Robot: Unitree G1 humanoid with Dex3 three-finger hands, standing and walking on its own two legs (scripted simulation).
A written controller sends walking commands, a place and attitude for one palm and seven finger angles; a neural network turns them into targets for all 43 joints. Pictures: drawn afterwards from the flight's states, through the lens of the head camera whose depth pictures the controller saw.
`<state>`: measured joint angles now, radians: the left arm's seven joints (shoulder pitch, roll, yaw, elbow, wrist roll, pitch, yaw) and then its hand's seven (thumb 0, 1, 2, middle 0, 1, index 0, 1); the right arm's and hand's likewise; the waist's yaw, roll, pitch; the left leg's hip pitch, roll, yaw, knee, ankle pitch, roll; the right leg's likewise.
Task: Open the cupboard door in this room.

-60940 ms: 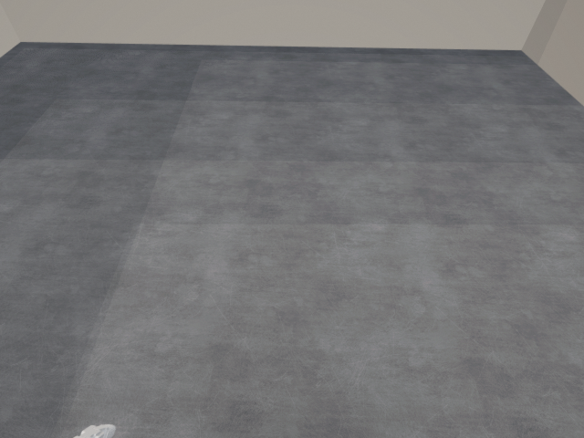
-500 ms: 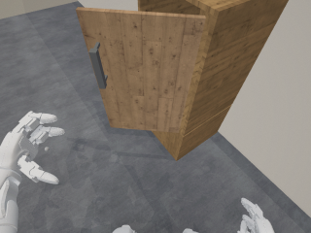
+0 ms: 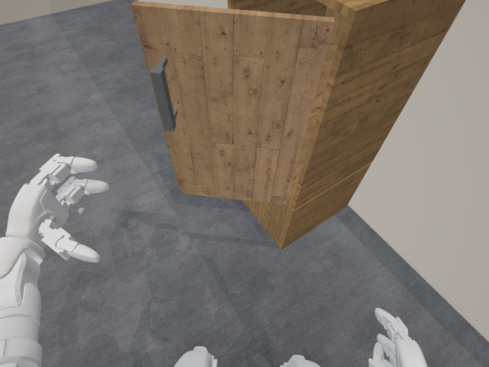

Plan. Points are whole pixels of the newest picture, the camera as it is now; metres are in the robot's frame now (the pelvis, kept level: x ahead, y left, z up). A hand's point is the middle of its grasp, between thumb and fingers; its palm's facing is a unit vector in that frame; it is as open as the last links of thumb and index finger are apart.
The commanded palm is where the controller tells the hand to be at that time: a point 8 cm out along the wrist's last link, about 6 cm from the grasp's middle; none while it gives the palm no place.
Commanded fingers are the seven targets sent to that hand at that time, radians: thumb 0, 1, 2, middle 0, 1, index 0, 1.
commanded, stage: move the hooked fingers beside the handle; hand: left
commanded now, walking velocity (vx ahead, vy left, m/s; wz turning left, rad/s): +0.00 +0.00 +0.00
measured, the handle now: (166, 95) +0.63 +0.21 +0.06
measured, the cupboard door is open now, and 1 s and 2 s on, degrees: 49 49 49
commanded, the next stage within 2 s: none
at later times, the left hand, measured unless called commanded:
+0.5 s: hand (105, 165) +0.41 +0.27 +0.07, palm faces -0.06 -1.00 -0.01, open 14.0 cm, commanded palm +0.40 +0.32 +0.07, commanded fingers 0.00 -0.50 0.30 -0.30 -1.20 -0.30 -1.20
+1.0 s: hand (113, 131) +0.50 +0.28 +0.07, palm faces -0.07 -1.00 +0.00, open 14.0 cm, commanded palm +0.50 +0.32 +0.07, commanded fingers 0.00 -0.50 0.30 -0.30 -1.20 -0.30 -1.20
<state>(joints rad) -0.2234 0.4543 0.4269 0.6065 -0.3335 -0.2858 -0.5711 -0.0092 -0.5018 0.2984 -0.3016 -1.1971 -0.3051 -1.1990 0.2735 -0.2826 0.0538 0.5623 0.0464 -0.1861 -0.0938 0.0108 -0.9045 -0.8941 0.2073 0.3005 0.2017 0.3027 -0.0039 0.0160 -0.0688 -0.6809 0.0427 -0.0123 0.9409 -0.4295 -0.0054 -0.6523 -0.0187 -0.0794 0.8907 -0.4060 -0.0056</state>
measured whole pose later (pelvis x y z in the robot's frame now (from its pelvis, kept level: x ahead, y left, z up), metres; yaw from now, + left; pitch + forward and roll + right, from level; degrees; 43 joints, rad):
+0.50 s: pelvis +0.00 +0.01 -0.01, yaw -2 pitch +15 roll -2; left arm -0.55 0.56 0.47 0.93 -0.24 -0.33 -0.56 -0.01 -0.50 0.30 -0.30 -1.20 -0.30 -1.20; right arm 0.36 -0.29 0.04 0.59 0.03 -0.08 -0.06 0.01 -0.91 -0.89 0.21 0.30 0.20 0.30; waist -0.07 0.00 -0.08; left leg -0.79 0.05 0.01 0.98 -0.45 0.01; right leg -0.77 -0.01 -0.05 0.92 -0.40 0.01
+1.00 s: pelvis +0.00 +0.02 -0.03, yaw -3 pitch +21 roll -4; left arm -0.92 0.78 0.52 1.24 -0.13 -0.33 -0.58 -0.01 -0.50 0.30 -0.30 -1.20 -0.30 -1.20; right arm 0.38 -0.30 0.06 0.60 0.02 0.02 -0.05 0.01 -0.91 -0.89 0.21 0.30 0.20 0.30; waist -0.16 0.00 -0.08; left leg -0.98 0.07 0.00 1.09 -0.48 0.02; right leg -0.94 0.01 -0.06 0.98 -0.41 0.01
